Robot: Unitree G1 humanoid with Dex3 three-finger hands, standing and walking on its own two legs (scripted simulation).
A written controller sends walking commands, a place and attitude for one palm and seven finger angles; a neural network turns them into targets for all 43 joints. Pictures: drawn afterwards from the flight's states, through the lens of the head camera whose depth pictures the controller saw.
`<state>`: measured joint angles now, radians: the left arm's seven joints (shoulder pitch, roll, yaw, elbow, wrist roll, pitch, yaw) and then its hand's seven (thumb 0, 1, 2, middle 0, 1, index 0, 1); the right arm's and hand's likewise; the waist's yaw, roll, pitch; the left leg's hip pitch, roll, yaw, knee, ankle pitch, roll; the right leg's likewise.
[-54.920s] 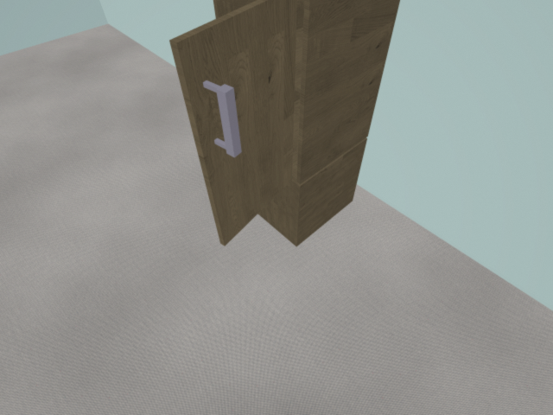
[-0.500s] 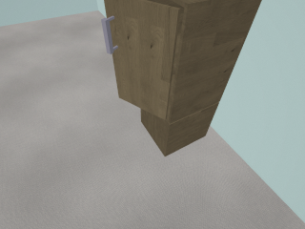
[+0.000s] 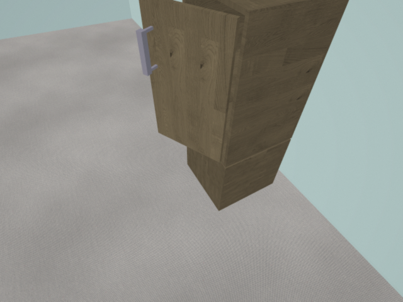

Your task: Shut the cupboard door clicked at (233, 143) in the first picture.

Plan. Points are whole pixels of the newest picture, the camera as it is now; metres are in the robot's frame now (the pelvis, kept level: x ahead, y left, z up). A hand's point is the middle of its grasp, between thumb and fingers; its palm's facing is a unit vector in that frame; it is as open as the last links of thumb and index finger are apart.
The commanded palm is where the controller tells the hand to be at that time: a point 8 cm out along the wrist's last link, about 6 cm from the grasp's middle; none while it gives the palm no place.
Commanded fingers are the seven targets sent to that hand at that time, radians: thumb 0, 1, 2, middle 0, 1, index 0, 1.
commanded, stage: walk to a spot facing it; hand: left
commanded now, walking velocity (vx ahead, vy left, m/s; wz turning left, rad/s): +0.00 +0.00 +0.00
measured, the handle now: (148, 51) +0.86 +0.24 +0.08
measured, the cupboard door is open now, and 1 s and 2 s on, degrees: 28 28 28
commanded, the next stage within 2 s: none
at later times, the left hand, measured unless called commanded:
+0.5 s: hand out of the picture -0.01 +0.23 -0.19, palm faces +0.22 -0.95 -0.24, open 7.4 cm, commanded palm none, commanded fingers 0.00 0.90 0.90 -0.20 -0.30 -0.20 -0.30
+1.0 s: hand out of the picture -0.07 +0.16 -0.15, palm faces +0.47 -0.82 -0.34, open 7.4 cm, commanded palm none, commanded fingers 0.00 0.90 0.90 -0.20 -0.30 -0.20 -0.30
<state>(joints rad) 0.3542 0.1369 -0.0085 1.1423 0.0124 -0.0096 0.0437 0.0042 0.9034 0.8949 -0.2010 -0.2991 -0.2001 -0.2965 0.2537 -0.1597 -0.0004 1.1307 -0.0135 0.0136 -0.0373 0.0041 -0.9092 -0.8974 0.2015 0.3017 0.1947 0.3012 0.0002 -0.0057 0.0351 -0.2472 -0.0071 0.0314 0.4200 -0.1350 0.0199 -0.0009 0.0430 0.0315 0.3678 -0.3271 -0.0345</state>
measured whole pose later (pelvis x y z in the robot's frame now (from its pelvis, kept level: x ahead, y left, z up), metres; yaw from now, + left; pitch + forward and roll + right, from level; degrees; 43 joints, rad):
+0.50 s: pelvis -0.02 +0.02 -0.02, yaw +12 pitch -3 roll -1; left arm 0.21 0.22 0.07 0.99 0.02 0.05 0.04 0.01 0.90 0.89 -0.20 -0.30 -0.20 -0.30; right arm 0.25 -0.19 -0.04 1.00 -0.03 0.04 -0.01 0.00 -0.91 -0.90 0.20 0.30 0.20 0.30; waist -0.02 -0.02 0.12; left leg -0.35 -0.05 0.02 0.62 -0.23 0.08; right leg -0.35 -0.03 -0.03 1.08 -0.50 0.00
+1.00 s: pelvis -0.01 -0.05 +0.00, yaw +30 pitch +1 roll +2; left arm 0.24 0.21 0.05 0.92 0.03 0.03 0.04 0.01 0.90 0.89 -0.20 -0.30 -0.20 -0.30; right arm 0.20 -0.27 -0.11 0.92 -0.03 0.08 0.02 0.01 -0.91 -0.90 0.20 0.30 0.19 0.30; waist -0.03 0.04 0.09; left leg -0.58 -0.06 -0.04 1.12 -0.38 -0.06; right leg -0.21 -0.05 -0.06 0.50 -0.30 -0.02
